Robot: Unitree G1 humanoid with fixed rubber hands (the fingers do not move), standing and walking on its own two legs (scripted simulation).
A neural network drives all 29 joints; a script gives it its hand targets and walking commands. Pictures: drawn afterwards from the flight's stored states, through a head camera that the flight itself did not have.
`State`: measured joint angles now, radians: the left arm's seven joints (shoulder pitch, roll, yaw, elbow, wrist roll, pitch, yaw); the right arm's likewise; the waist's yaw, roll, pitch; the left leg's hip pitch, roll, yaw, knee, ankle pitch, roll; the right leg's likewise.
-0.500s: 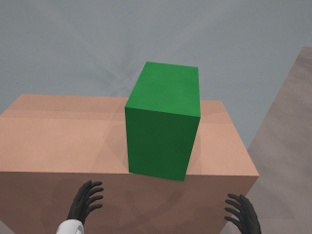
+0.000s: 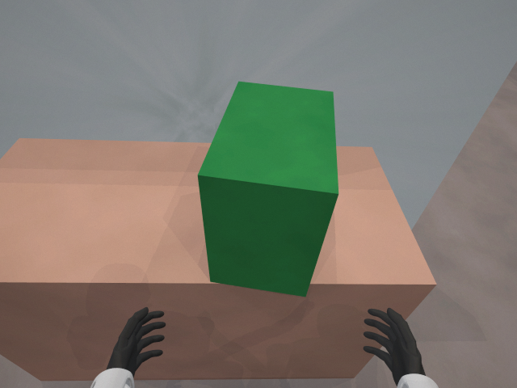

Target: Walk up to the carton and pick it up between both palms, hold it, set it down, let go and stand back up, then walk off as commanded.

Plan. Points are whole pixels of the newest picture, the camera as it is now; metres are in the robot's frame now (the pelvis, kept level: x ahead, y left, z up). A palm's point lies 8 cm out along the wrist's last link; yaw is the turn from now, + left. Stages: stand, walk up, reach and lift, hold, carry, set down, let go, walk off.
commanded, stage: set down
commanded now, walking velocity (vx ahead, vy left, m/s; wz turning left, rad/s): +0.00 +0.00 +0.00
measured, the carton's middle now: (271, 187) +0.50 +0.00 +0.04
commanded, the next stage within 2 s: let go in 1.06 s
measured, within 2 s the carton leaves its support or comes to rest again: neither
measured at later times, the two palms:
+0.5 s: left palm (126, 365) +0.18 +0.22 -0.07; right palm (406, 383) +0.17 -0.22 -0.06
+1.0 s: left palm out of the picture +0.13 +0.21 -0.09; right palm out of the picture +0.15 -0.21 -0.07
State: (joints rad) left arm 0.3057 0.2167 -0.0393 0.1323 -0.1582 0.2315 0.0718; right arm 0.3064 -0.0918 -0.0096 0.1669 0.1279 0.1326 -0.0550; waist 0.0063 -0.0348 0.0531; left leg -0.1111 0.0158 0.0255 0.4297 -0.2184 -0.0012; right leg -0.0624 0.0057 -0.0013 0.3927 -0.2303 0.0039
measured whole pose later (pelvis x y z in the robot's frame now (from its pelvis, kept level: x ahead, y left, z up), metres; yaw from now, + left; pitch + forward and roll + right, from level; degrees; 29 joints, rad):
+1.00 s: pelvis +0.00 +0.00 +0.00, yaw +0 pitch -6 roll +0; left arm 0.29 0.21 -0.06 0.45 -0.05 0.17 0.04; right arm 0.21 -0.14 -0.01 0.66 0.05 -0.13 0.02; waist 0.01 -0.03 0.07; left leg -0.11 0.02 0.03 0.43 -0.22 0.00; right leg -0.06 0.01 0.00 0.39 -0.23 0.00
